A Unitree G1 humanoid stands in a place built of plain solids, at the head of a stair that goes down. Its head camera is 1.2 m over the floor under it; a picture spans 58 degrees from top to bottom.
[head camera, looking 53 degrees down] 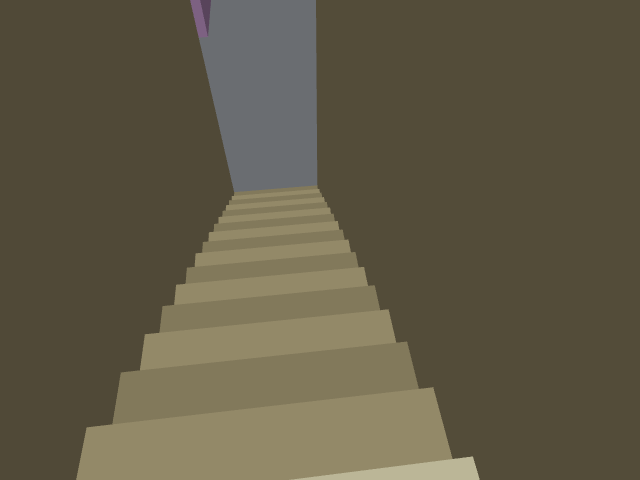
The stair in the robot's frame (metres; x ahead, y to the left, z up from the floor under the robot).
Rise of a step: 0.18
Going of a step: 0.23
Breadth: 1.08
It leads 6 degrees to the left of straight ahead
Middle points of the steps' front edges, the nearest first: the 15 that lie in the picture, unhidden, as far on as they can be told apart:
0.39 0.17 -0.18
0.63 0.20 -0.35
0.86 0.22 -0.53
1.09 0.25 -0.71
1.32 0.28 -0.89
1.55 0.30 -1.06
1.79 0.33 -1.24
2.02 0.36 -1.42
2.25 0.38 -1.60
2.48 0.41 -1.77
2.71 0.43 -1.95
2.94 0.46 -2.13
3.18 0.49 -2.31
3.41 0.51 -2.48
3.64 0.54 -2.66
